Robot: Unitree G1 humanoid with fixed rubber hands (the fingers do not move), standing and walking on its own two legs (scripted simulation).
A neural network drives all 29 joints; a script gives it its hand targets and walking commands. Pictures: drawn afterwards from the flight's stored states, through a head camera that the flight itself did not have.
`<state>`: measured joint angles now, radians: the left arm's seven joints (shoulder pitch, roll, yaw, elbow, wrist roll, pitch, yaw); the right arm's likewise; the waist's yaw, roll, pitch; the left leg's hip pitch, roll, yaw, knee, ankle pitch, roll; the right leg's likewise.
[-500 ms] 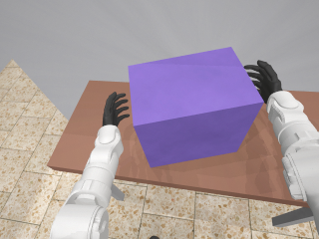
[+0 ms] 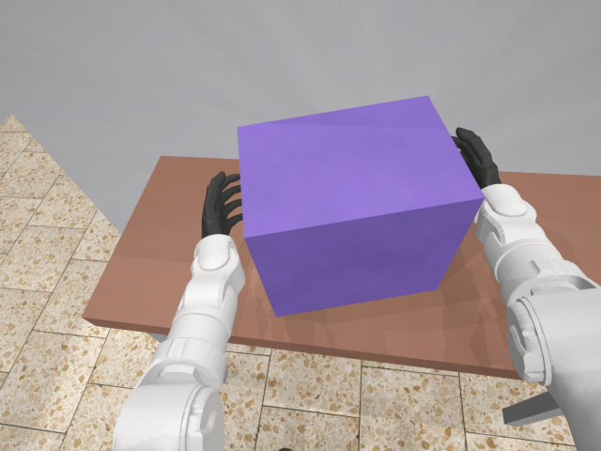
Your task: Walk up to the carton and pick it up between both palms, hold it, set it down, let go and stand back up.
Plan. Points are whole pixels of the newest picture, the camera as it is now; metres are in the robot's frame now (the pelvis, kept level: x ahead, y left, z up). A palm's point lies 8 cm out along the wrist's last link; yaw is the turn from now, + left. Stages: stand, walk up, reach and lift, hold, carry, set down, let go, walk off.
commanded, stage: reach and lift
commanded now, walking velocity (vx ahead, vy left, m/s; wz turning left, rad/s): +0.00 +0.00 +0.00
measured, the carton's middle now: (345, 215) +0.45 +0.06 +0.01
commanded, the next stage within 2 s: none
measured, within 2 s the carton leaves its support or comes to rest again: leaves its support in 1.96 s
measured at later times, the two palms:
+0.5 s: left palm (220, 233) +0.36 +0.22 +0.05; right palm (482, 189) +0.48 -0.11 +0.07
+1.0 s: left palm (221, 233) +0.36 +0.22 +0.05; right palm (482, 192) +0.48 -0.11 +0.07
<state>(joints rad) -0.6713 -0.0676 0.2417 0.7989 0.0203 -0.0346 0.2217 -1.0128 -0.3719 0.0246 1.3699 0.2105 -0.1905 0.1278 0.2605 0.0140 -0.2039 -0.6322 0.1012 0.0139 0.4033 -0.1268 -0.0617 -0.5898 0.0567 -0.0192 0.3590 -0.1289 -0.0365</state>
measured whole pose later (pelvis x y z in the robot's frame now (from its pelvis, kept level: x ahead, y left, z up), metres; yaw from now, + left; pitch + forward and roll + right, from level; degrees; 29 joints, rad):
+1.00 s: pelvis +0.02 +0.00 +0.01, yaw +0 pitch +17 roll +0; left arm -0.58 -0.15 0.44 0.72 0.22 -0.11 0.17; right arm -0.93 -0.26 -0.26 1.36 -0.08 -0.32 0.12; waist 0.20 -0.01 -0.15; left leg -0.46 0.09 0.03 0.28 -0.10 -0.06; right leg -0.43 0.05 -0.01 0.26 -0.12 -0.04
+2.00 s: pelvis +0.00 +0.01 +0.01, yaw +3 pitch +10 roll -1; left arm -0.49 -0.01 0.20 0.66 0.06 0.06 0.19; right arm -0.70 -0.21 -0.05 1.06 0.13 -0.12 0.01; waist 0.08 0.01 -0.14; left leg -0.38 0.06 -0.01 0.29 -0.09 -0.04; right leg -0.31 0.02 -0.06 0.23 -0.10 -0.02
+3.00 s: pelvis +0.00 +0.04 +0.01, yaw +4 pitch -3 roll -1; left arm -0.46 0.03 0.23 0.15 0.18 0.57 0.03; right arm -0.53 -0.13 -0.06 0.45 0.22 0.33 -0.12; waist -0.07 -0.02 -0.03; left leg -0.12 0.02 0.00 0.31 -0.14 -0.01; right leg -0.04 -0.02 -0.05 0.24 -0.14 0.02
